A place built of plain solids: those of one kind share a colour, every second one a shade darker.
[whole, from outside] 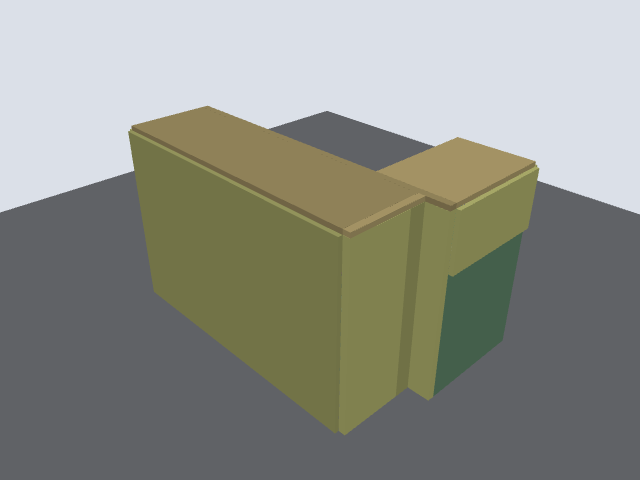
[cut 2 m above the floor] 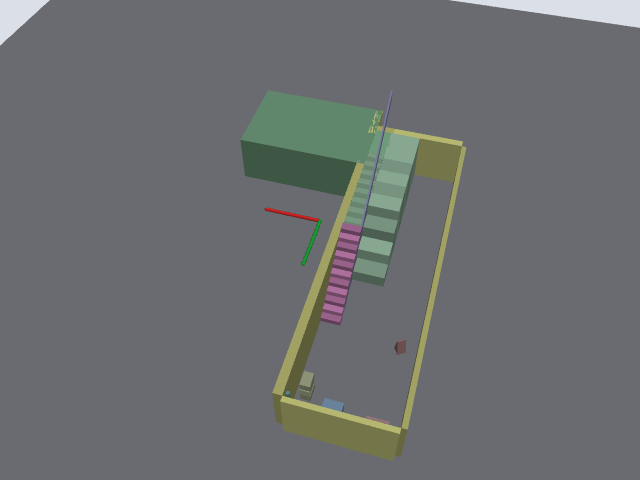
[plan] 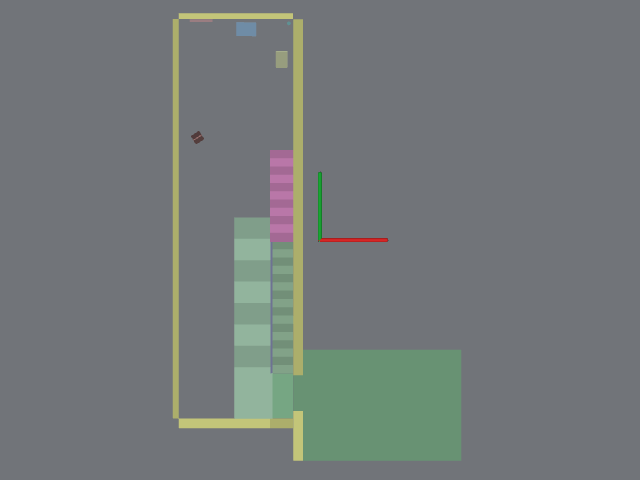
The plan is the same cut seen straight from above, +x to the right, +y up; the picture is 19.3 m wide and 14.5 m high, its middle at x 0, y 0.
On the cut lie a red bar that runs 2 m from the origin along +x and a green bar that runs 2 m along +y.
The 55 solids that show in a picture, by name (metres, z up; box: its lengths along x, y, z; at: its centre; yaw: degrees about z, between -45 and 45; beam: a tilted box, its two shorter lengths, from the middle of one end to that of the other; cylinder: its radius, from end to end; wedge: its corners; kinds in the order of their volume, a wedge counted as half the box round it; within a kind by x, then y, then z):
{
 "floor_1": {"box": [0.7, 1.36, 5.77], "at": [-1.16, -4.71, 2.58]},
 "floor_2": {"box": [5.08, 3.36, 5.77], "at": [1.73, -4.99, 2.58]},
 "wall_1": {"box": [0.18, 12.06, 7.98], "at": [-4.36, 0.64, 3.94]},
 "wall_2": {"box": [2.75, 0.3, 7.98], "at": [-2.89, -5.54, 3.94]},
 "wall_3": {"box": [3.45, 0.18, 7.98], "at": [-2.54, 6.76, 3.94]},
 "wall_4": {"box": [0.7, 0.3, 7.98], "at": [-1.16, -5.54, 3.94]},
 "wall_5": {"box": [0.3, 1.51, 7.98], "at": [-0.66, -5.92, 3.94]},
 "wall_6": {"box": [0.3, 10.76, 7.98], "at": [-0.66, 1.29, 3.94]},
 "wall_7": {"box": [4.78, 0.18, 2.46], "at": [1.88, -6.76, 6.7]},
 "mass_1": {"box": [1.16, 1.56, 4.09], "at": [-2.01, -4.62, 2.0]},
 "mass_2": {"box": [1.16, 0.65, 3.58], "at": [-2.01, -3.52, 1.74]},
 "mass_3": {"box": [1.16, 0.65, 3.08], "at": [-2.01, -2.87, 1.49]},
 "mass_4": {"box": [1.16, 0.65, 2.58], "at": [-2.01, -2.23, 1.24]},
 "mass_5": {"box": [1.16, 0.65, 2.07], "at": [-2.01, -1.58, 0.98]},
 "mass_6": {"box": [1.16, 0.65, 1.56], "at": [-2.01, -0.93, 0.73]},
 "mass_7": {"box": [1.16, 0.65, 1.06], "at": [-2.01, -0.29, 0.48]},
 "mass_8": {"box": [1.16, 0.65, 0.56], "at": [-2.01, 0.36, 0.23]},
 "roof_1": {"box": [3.45, 0.3, 0.2], "at": [-2.54, -5.54, 8.03]},
 "roof_2": {"box": [3.45, 12.06, 0.2], "at": [-2.54, 0.64, 8.03]},
 "roof_3": {"box": [0.3, 13.35, 0.2], "at": [-0.66, 0.0, 8.03]},
 "roof_4": {"box": [4.78, 3.36, 0.2], "at": [1.88, -4.99, 8.03]},
 "under_1": {"box": [0.62, 0.25, 5.12], "at": [-1.12, -3.9, 2.51]},
 "under_2": {"box": [0.62, 0.25, 4.93], "at": [-1.12, -3.65, 2.41]},
 "under_3": {"box": [0.62, 0.25, 4.73], "at": [-1.12, -3.4, 2.32]},
 "under_4": {"box": [0.62, 0.25, 4.53], "at": [-1.12, -3.16, 2.22]},
 "under_5": {"box": [0.62, 0.25, 4.34], "at": [-1.12, -2.9, 2.12]},
 "under_6": {"box": [0.62, 0.25, 4.14], "at": [-1.12, -2.65, 2.02]},
 "under_7": {"box": [0.62, 0.25, 3.95], "at": [-1.12, -2.4, 1.92]},
 "under_8": {"box": [0.62, 0.25, 3.75], "at": [-1.12, -2.15, 1.83]},
 "under_9": {"box": [0.62, 0.25, 3.56], "at": [-1.12, -1.9, 1.73]},
 "under_10": {"box": [0.62, 0.25, 3.36], "at": [-1.12, -1.65, 1.63]},
 "under_11": {"box": [0.62, 0.25, 3.17], "at": [-1.12, -1.4, 1.53]},
 "under_12": {"box": [0.62, 0.25, 2.97], "at": [-1.12, -1.15, 1.44]},
 "under_13": {"box": [0.62, 0.25, 2.78], "at": [-1.12, -0.9, 1.34]},
 "under_14": {"box": [0.62, 0.25, 2.58], "at": [-1.12, -0.65, 1.24]},
 "under_15": {"box": [0.62, 0.25, 2.38], "at": [-1.12, -0.4, 1.14]},
 "under_16": {"box": [0.62, 0.25, 2.19], "at": [-1.12, -0.15, 1.04]},
 "string_1": {"wedge": [[-1.49, -4.03, 4.65], [-1.49, -4.03, 5.03], [-1.49, 1.99, -0.05], [-1.49, 1.99, 0.33], [-1.43, -4.03, 4.65], [-1.43, -4.03, 5.03], [-1.43, 1.99, -0.05], [-1.43, 1.99, 0.33]]},
 "tread_1": {"wedge": [[-1.51, -0.06, 1.94], [-1.51, -0.06, 2.15], [-1.51, 0.22, 1.94], [-1.51, 0.22, 2.15], [-0.81, -0.06, 1.94], [-0.81, -0.06, 2.15], [-0.81, 0.22, 1.94], [-0.81, 0.22, 2.15]]},
 "tread_2": {"wedge": [[-1.51, 0.19, 1.75], [-1.51, 0.19, 1.95], [-1.51, 0.47, 1.75], [-1.51, 0.47, 1.95], [-0.81, 0.19, 1.75], [-0.81, 0.19, 1.95], [-0.81, 0.47, 1.75], [-0.81, 0.47, 1.95]]},
 "tread_3": {"wedge": [[-1.51, 0.44, 1.55], [-1.51, 0.44, 1.76], [-1.51, 0.72, 1.55], [-1.51, 0.72, 1.76], [-0.81, 0.44, 1.55], [-0.81, 0.44, 1.76], [-0.81, 0.72, 1.55], [-0.81, 0.72, 1.76]]},
 "tread_4": {"wedge": [[-1.51, 0.69, 1.35], [-1.51, 0.69, 1.56], [-1.51, 0.97, 1.35], [-1.51, 0.97, 1.56], [-0.81, 0.69, 1.35], [-0.81, 0.69, 1.56], [-0.81, 0.97, 1.35], [-0.81, 0.97, 1.56]]},
 "tread_5": {"wedge": [[-1.51, 0.94, 1.16], [-1.51, 0.94, 1.37], [-1.51, 1.22, 1.16], [-1.51, 1.22, 1.37], [-0.81, 0.94, 1.16], [-0.81, 0.94, 1.36], [-0.81, 1.22, 1.16], [-0.81, 1.22, 1.36]]},
 "tread_6": {"wedge": [[-1.51, 1.19, 0.96], [-1.51, 1.19, 1.17], [-1.51, 1.47, 0.96], [-1.51, 1.47, 1.17], [-0.81, 1.19, 0.96], [-0.81, 1.19, 1.17], [-0.81, 1.47, 0.96], [-0.81, 1.47, 1.17]]},
 "tread_7": {"wedge": [[-1.51, 1.44, 0.77], [-1.51, 1.44, 0.98], [-1.51, 1.72, 0.77], [-1.51, 1.72, 0.98], [-0.81, 1.44, 0.77], [-0.81, 1.44, 0.97], [-0.81, 1.72, 0.77], [-0.81, 1.72, 0.97]]},
 "tread_8": {"wedge": [[-1.51, 1.69, 0.58], [-1.51, 1.69, 0.78], [-1.51, 1.97, 0.58], [-1.51, 1.97, 0.78], [-0.81, 1.69, 0.58], [-0.81, 1.69, 0.78], [-0.81, 1.97, 0.58], [-0.81, 1.97, 0.78]]},
 "tread_9": {"wedge": [[-1.51, 1.94, 0.38], [-1.51, 1.94, 0.59], [-1.51, 2.22, 0.38], [-1.51, 2.22, 0.59], [-0.81, 1.94, 0.38], [-0.81, 1.94, 0.59], [-0.81, 2.22, 0.38], [-0.81, 2.22, 0.59]]},
 "tread_10": {"wedge": [[-1.51, 2.19, 0.18], [-1.51, 2.19, 0.39], [-1.51, 2.47, 0.18], [-1.51, 2.47, 0.39], [-0.81, 2.19, 0.18], [-0.81, 2.19, 0.39], [-0.81, 2.47, 0.18], [-0.81, 2.47, 0.39]]},
 "tread_11": {"wedge": [[-1.51, 2.44, -0.05], [-1.51, 2.44, 0.2], [-1.51, 2.72, -0.05], [-1.51, 2.72, 0.2], [-0.81, 2.44, -0.05], [-0.81, 2.44, 0.19], [-0.81, 2.72, -0.05], [-0.81, 2.72, 0.19]]},
 "carton_1": {"box": [0.34, 0.49, 0.36], "at": [-1.17, 5.46, 0.13], "yaw": 0.2},
 "carton_2": {"box": [0.34, 0.49, 0.31], "at": [-1.16, 5.44, 0.77], "yaw": 0.2},
 "carton_3": {"box": [0.34, 0.49, 0.31], "at": [-1.15, 5.46, 0.46], "yaw": -0.3},
 "crate_1": {"box": [0.6, 0.4, 0.3], "at": [-2.22, 6.36, 1.35], "yaw": -0.6},
 "sign_1": {"wedge": [[-3.91, 3.14, 0.0], [-3.83, 3.03, 0.62], [-3.82, 3.0, 0.62], [-3.75, 2.89, 0.0], [-3.65, 3.3, 0.0], [-3.58, 3.19, 0.62], [-3.56, 3.16, 0.62], [-3.49, 3.05, 0.0]]},
 "cabinet_1": {"box": [0.69, 0.09, 0.82], "at": [-3.59, 6.63, 1.61]}
}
